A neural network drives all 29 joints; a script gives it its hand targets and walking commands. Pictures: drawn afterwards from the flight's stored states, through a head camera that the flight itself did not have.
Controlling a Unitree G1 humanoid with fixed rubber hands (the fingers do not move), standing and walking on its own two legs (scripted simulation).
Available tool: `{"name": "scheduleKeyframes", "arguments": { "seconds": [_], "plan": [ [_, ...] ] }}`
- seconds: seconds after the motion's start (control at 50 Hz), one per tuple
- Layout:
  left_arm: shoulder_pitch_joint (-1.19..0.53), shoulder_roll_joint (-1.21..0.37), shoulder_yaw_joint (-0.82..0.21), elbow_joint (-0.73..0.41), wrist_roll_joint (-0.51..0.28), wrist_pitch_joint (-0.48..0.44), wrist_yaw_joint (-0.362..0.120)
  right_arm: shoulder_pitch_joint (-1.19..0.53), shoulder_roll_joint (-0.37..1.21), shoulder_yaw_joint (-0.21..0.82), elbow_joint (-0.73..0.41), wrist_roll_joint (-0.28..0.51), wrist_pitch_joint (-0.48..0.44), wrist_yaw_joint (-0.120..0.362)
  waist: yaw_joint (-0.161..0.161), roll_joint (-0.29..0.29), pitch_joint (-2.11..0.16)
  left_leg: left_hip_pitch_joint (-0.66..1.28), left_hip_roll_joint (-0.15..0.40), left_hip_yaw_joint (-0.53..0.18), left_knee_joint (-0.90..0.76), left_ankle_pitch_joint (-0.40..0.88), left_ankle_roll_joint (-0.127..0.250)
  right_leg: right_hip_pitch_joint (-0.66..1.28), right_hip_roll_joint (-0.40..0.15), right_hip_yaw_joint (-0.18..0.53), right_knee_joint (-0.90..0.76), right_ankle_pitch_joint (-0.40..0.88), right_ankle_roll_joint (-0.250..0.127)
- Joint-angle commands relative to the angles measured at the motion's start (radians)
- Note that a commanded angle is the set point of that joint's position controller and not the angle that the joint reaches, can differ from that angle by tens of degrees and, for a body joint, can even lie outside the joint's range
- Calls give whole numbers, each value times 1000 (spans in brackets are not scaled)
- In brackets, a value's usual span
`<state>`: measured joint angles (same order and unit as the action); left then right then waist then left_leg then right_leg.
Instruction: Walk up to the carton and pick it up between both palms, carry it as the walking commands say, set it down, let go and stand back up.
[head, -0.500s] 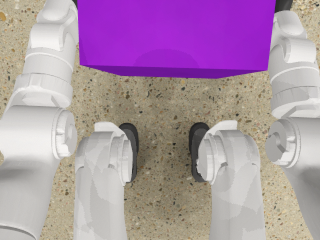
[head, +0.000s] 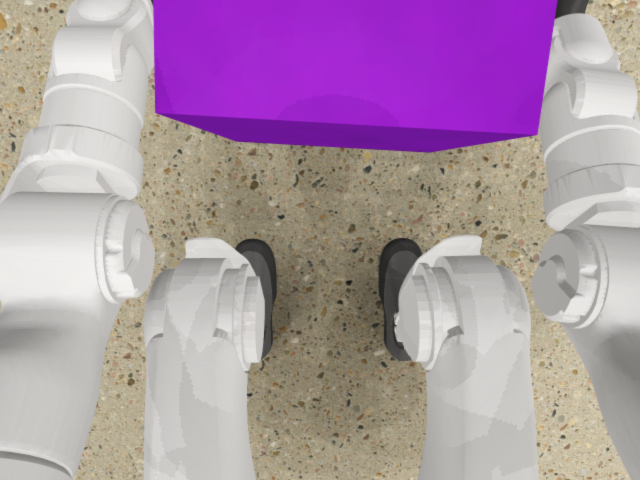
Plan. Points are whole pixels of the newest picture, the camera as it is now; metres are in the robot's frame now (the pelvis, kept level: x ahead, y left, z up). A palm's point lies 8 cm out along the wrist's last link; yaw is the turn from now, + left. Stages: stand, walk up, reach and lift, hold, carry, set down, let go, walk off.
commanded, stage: set down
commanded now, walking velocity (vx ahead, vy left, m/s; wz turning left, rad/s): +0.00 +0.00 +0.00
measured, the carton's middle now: (346, 4) +0.56 -0.01 -0.22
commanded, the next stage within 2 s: none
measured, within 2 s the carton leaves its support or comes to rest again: neither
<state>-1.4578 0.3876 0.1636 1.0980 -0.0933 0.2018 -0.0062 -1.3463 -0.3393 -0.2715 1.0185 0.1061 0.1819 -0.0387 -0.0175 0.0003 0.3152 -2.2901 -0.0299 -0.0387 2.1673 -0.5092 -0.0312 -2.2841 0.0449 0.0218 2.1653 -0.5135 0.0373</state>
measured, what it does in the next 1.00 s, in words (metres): stands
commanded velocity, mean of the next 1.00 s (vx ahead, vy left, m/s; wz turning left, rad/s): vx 0.00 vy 0.00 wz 0.00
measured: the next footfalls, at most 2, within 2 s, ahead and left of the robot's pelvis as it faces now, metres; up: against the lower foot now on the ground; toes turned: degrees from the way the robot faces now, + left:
none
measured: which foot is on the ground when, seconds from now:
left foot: down 0.00-1.00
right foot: down 0.00-1.00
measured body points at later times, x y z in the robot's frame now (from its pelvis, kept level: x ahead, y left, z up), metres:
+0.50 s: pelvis +0.00 +0.00 +0.01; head +0.37 +0.00 +0.26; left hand +0.57 +0.19 -0.16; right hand +0.53 -0.21 -0.17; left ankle +0.13 +0.13 -0.33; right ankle +0.13 -0.12 -0.33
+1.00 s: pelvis +0.02 +0.00 +0.00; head +0.39 +0.00 +0.26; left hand +0.57 +0.22 -0.18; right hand +0.54 -0.24 -0.18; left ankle +0.13 +0.13 -0.33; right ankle +0.13 -0.12 -0.33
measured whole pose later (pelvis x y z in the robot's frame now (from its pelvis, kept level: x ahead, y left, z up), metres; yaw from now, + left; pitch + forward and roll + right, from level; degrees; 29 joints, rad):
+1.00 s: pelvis +0.02 +0.00 +0.00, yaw +0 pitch +41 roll -1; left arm -1.31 0.46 0.13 1.03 -0.19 0.06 0.05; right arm -1.24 -0.39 -0.19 1.00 0.22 0.05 -0.08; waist -0.04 0.00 0.27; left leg -2.32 -0.04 -0.04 2.18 -0.57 -0.03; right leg -2.31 0.03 0.02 2.18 -0.58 0.04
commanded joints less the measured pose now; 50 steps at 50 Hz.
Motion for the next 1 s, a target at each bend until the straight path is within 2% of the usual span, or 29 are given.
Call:
{"name": "scheduleKeyframes", "arguments": {
  "seconds": [0.0, 0.14, 0.22, 0.28, 0.38, 0.42, 0.5, 0.62, 0.76, 0.98],
  "plan": [
    [-479, -802, -193, -123, -40, -40, -197, -608, 847, 266, -155, 47, -1, 209, -9, -15, -998, 452, -39, 98, -157, 42, 51, 498, 33, -73, -185, 86, -9],
    [-459, -747, -170, -109, -22, -43, -187, -588, 782, 236, -141, 30, -8, 199, -12, -10, -980, 461, -35, 93, -159, 30, 47, 492, 29, -73, -183, 76, -5],
    [-433, -637, -143, -105, -15, -54, -159, -553, 669, 204, -125, 21, -21, 174, -12, -8, -982, 479, -29, 92, -163, 20, 41, 501, 24, -74, -180, 67, -2],
    [-396, -461, -98, -100, -8, -73, -111, -499, 488, 160, -101, 10, -41, 128, -11, -7, -990, 501, -23, 94, -168, 11, 33, 524, 18, -77, -181, 59, 2],
    [-314, 1, -49, -77, -43, -128, 29, -347, 17, 93, -41, 31, -99, -8, -13, 7, -1020, 565, -6, 87, -182, 4, 17, 581, 6, -76, -196, 53, 1],
    [-298, 62, -61, -47, -69, -140, 63, -330, -39, 96, -23, 55, -116, -41, -23, 16, -1057, 592, 1, 75, -181, 29, 10, 589, 0, -74, -195, 77, 1],
    [-267, 110, -85, -47, -113, -168, 93, -291, -90, 103, -26, 99, -149, -71, -41, 32, -1172, 630, 5, 64, -167, 152, 0, 608, -14, -70, -175, 197, 6],
    [-155, 170, -47, -50, -99, -178, 95, -178, -132, 94, -22, 111, -167, -74, -38, 33, -1226, 594, 3, 56, -150, 261, 2, 597, -25, -55, -162, 307, 8],
    [-101, 184, -36, -103, -92, -175, 75, -101, -157, 71, -46, 106, -166, -58, -52, 58, -1234, 575, 8, 54, -145, 265, 7, 564, -29, -51, -156, 317, 3],
    [-83, 249, -8, -196, -95, -156, 48, -101, -222, 59, -151, 118, -147, -29, -33, 41, -1264, 590, 20, 66, -126, 214, 20, 583, -36, -56, -141, 278, 2]
  ]
}}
